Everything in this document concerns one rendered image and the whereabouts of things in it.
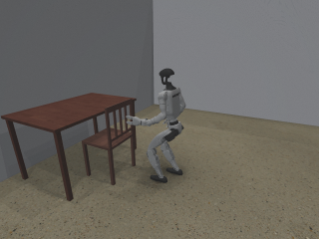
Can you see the left robot upper arm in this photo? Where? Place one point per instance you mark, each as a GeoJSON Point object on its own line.
{"type": "Point", "coordinates": [162, 97]}

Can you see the left robot forearm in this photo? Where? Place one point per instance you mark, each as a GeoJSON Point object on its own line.
{"type": "Point", "coordinates": [149, 122]}

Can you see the table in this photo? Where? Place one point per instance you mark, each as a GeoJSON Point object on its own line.
{"type": "Point", "coordinates": [57, 116]}

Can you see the robot left shin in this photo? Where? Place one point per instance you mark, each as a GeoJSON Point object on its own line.
{"type": "Point", "coordinates": [155, 162]}

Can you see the humanoid robot head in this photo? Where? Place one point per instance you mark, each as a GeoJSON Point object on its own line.
{"type": "Point", "coordinates": [167, 73]}

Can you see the robot right hand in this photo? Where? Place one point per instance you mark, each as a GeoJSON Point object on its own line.
{"type": "Point", "coordinates": [167, 122]}

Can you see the chair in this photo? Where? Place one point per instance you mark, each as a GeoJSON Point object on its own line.
{"type": "Point", "coordinates": [109, 138]}

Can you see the right robot upper arm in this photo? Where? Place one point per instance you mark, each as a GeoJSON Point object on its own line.
{"type": "Point", "coordinates": [182, 104]}

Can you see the robot left hand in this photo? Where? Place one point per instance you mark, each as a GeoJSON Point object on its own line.
{"type": "Point", "coordinates": [135, 122]}

